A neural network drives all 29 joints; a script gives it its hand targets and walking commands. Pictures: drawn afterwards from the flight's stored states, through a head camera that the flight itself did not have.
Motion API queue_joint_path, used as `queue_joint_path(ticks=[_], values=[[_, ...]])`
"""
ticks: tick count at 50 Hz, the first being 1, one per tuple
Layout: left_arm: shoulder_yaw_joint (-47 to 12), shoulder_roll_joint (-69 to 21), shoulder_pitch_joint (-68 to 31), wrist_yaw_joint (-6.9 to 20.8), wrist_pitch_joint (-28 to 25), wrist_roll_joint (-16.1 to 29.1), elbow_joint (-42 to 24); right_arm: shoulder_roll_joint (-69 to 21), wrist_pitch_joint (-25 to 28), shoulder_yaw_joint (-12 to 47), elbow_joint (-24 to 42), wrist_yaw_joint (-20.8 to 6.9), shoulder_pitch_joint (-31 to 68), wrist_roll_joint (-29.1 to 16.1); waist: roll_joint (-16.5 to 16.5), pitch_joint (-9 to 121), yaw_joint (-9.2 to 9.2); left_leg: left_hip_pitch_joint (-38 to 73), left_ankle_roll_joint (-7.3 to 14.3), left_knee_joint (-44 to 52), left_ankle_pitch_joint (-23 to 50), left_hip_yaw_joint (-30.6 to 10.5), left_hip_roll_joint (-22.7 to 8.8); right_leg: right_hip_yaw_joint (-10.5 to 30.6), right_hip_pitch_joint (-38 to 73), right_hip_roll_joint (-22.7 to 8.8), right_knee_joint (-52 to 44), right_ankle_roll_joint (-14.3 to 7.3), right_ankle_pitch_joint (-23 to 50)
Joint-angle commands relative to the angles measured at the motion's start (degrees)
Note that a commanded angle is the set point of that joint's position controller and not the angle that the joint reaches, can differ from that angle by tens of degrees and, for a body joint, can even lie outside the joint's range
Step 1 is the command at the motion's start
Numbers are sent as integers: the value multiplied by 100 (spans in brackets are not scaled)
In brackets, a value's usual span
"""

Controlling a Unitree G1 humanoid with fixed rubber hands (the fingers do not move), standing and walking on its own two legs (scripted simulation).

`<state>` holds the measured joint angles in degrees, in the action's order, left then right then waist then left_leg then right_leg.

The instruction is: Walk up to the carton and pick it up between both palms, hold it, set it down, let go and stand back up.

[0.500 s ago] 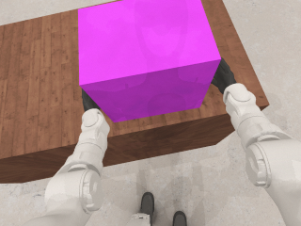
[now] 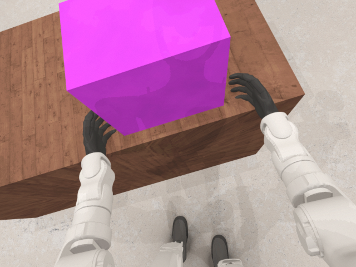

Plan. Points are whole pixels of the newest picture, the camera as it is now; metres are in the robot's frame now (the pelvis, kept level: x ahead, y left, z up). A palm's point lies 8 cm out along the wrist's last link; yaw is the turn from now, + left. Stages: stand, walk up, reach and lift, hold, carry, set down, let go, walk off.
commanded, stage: set down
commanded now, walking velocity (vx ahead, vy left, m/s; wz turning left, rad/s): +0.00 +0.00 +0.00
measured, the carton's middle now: (153, 61) +0.56 +0.12 +0.01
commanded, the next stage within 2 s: none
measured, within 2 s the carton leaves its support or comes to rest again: neither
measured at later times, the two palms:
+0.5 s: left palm (73, 173) +0.31 +0.26 +0.01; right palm (291, 140) +0.39 -0.15 +0.00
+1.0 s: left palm (65, 204) +0.25 +0.27 -0.01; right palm (298, 161) +0.36 -0.17 -0.04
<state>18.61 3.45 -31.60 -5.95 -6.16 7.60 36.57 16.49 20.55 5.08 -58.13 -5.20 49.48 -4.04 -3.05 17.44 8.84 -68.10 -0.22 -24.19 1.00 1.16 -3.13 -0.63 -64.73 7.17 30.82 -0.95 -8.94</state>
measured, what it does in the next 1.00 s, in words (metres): stands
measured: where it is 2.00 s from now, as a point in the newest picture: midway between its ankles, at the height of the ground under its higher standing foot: (200, 258)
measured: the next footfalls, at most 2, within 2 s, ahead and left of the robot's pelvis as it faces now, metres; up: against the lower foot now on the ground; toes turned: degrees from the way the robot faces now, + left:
none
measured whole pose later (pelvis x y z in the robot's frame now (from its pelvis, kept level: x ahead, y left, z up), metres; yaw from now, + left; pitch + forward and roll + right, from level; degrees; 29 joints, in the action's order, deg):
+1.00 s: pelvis +0.00 +0.05 +0.02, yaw +1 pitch +24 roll -3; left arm 2.0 -0.9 -1.3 -19.7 11.1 5.3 2.8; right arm 24.0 15.6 -5.3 -58.5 -20.7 21.3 -13.4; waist 2.5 7.4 8.8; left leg -49.5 0.8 -32.1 -6.7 0.0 -1.4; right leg -1.3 -41.0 5.9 29.4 -2.8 -12.5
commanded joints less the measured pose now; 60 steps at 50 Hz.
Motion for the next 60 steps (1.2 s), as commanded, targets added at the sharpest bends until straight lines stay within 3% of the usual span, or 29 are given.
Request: queue_joint_path(ticks=[1, 2, 4, 5, 6, 7, 8, 14, 16, 19, 21, 22, 23, 25, 29, 30, 31, 33, 34, 35, 41, 43, 48, 51, 52, 54, 55, 56, 60], values=[[-493, 1290, -666, -86, -255, -190, -2064, 1936, -1, -79, 1672, 91, 1570, -977, 1783, 6730, -241, 3937, 193, -1155, 1832, -155, 76, 472, 4791, -857, 457, 1199, 5083], [-15, 1546, -1219, -113, -224, -448, -1530, 2139, -147, -363, 1360, 156, 2113, -965, 1778, 6598, -38, 3134, 184, -929, 841, -33, 141, 665, 5370, -1066, 554, 1372, 5061], [-121, 1437, -884, -139, -301, -561, -1931, 2309, -104, -517, 1108, 135, 1657, -999, 1870, 6272, -433, 2685, 154, -619, 559, -162, 159, 791, 6350, -1175, 651, 1497, 5323], [-91, 1517, -1178, -159, -351, -475, -1583, 2094, -123, -198, 1469, 105, 2146, -1158, 1961, 6261, -149, 2600, 164, -550, 715, -107, 155, 864, 6277, -1164, 612, 1483, 5172], [-336, 1274, -844, -181, -320, -446, -1713, 2151, -108, -288, 1212, 40, 1809, -1128, 1983, 6048, -404, 2651, 165, -652, 627, -177, 142, 838, 6228, -1085, 613, 1425, 4676], [-198, 1448, -1428, -269, -347, -337, -1729, 2243, -97, -249, 1649, -12, 2327, -1225, 1931, 6119, -109, 2611, 158, -475, 573, -147, 159, 922, 5840, -1164, 426, 1426, 4027], [-535, 1171, -1259, -268, -368, -272, -1362, 2179, -160, -390, 1267, -98, 2192, -1133, 1843, 5769, -331, 2710, 141, -708, 408, -160, 138, 823, 5681, -989, 339, 1221, 3173], [-1466, 691, -1593, -812, -89, 269, -1963, 2609, -426, -798, 1045, -717, 1838, -1531, 1281, 5153, -244, 3733, 33, -1074, -295, -365, 9, 493, 4115, -650, -348, 358, -510], [-2082, 293, -1680, -900, 123, 418, -2091, 2839, -551, -1184, 658, -910, 1727, -1472, 1245, 4348, -662, 4133, 27, -940, -1243, -752, -46, 334, 3550, -563, -423, 168, -1129], [-2146, 270, -1906, -1093, 389, 411, -2268, 2933, -717, -1325, 418, -1095, 1753, -1502, 1053, 4014, -555, 4709, 6, -727, -1964, -1003, -69, 295, 3077, -599, -536, 34, -1490], [-2404, -44, -1570, -1066, 723, 485, -1992, 2939, -903, -1572, 147, -1141, 1395, -1312, 1400, 3423, -878, 5080, 31, -739, -2409, -1138, -16, 257, 3071, -601, -568, -74, -1686], [-2098, 205, -2325, -1129, 698, 383, -1623, 2774, -912, -1310, 391, -1152, 2276, -1367, 1517, 3527, -343, 5014, 37, -764, -2233, -947, 8, 375, 2796, -732, -639, -80, -1928], [-2464, -106, -1794, -1141, 892, 407, -1905, 2912, -933, -1421, 305, -1209, 1754, -1415, 1624, 3164, -707, 5558, 11, -950, -2267, -1202, 36, 373, 2554, -828, -667, -222, -1961], [-2545, -65, -2112, -1257, 922, 324, -2244, 2957, -822, -1594, 544, -1221, 1950, -1404, 1281, 3279, -656, 6015, -101, -1122, -2499, -1247, 83, 325, 2054, -956, -653, -260, -2019], [-2558, -249, -1237, -1494, 1095, -55, -3093, 2893, -808, -1827, 271, -1290, 920, -1328, 575, 3105, -587, 6033, -77, -733, -2466, -1271, -117, 88, 2484, -681, -401, -250, -995], [-2431, -32, -1879, -1594, 1046, -67, -3058, 2914, -771, -1915, 577, -1323, 1754, -1398, 335, 3366, -255, 5645, -96, -682, -2807, -1184, -137, -35, 2511, -576, -186, -253, -933], [-2574, -280, -1019, -1635, 1136, -141, -3424, 2995, -786, -1812, 254, -1376, 774, -1459, 541, 3311, -552, 5716, -65, -676, -2615, -1383, -199, 26, 2878, -581, -173, -287, -486], [-2612, -483, -435, -1629, 1280, -424, -4020, 3153, -750, -1875, 247, -1390, 375, -1422, 140, 3121, -567, 6079, -105, -546, -2120, -1411, -279, -75, 2912, -443, -251, -343, -118], [-2340, -273, -634, -1617, 1267, -560, -3690, 2831, -746, -1651, 403, -1401, 628, -1575, 92, 3006, -162, 5903, -135, -570, -2316, -1307, -242, -4, 3008, -479, -302, -346, -371], [-2620, -573, 72, -1577, 1351, -497, -4126, 2905, -722, -1740, 413, -1472, -140, -1518, 173, 3166, -638, 6225, -110, -628, -1804, -1384, -259, -109, 3123, -418, -262, -368, 173], [-2620, -705, 1499, -1352, 1495, -588, -4793, 3283, -419, -1961, 536, -1542, -995, -1598, -2, 2738, -829, 6972, -221, -695, 116, -1585, -370, -301, 2944, -282, -495, -295, 1030], [-2723, -690, 2406, -1270, 1481, -552, -5245, 3557, -190, -1989, 498, -1570, -2013, -1648, 89, 2494, -1042, 7050, -211, -865, 1269, -1567, -451, -313, 3057, -223, -714, -425, 1665], [-2331, -189, 2024, -1199, 850, -598, -5419, 3369, 400, -1907, 1544, -1490, -1759, -1807, 187, 2818, -710, 6313, -156, -1082, 1882, -1127, -315, -175, 3352, -196, -651, -328, 1770], [-2500, -257, 2874, -1169, 477, -563, -6255, 3505, 834, -1888, 2066, -1469, -2688, -1928, 222, 3073, -981, 6354, -150, -1300, 2640, -1058, -266, -115, 3670, -240, -559, -300, 2593], [-2135, -122, 3071, -1144, 333, -640, -5998, 3412, 907, -1620, 2330, -1423, -2825, -2017, 561, 3223, -668, 6214, -69, -1341, 2807, -853, -236, 4, 3779, -360, -532, -212, 2953], [-2336, -102, 2943, -1070, 120, -527, -6117, 3330, 1064, -1747, 2401, -1327, -2857, -1899, 537, 3397, -1017, 6193, -35, -1360, 2627, -879, -182, -6, 3748, -388, -356, -96, 2999], [-2052, -84, 3282, -1074, 107, -624, -5937, 3314, 1121, -1455, 2641, -1316, -3027, -2024, 672, 3387, -639, 6244, 68, -1299, 2617, -798, -158, 59, 3671, -449, -416, -71, 2970], [-2213, -179, 3626, -1014, 76, -579, -6058, 3398, 1165, -1514, 2819, -1300, -3309, -1976, 935, 3370, -914, 6185, 102, -1323, 2535, -822, -141, -10, 4107, -437, -354, -50, 3481], [-1924, -153, 3992, -855, -15, -658, -5668, 3211, 1219, -1176, 3029, -1168, -3488, -2030, 1481, 3506, -844, 5935, 222, -976, 1776, -683, 2, 152, 5153, -626, -219, 160, 3900]])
